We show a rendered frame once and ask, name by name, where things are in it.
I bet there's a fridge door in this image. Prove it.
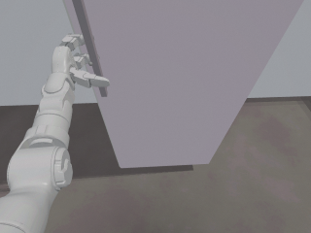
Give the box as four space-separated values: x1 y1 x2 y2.
64 0 304 168

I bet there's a handle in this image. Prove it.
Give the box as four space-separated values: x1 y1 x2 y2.
72 0 108 97

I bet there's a robot left hand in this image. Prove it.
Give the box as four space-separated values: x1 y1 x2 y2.
52 33 110 88

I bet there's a robot left forearm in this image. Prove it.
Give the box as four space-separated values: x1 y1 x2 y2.
7 72 76 189

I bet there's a left robot upper arm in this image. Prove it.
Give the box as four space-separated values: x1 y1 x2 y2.
0 146 73 233

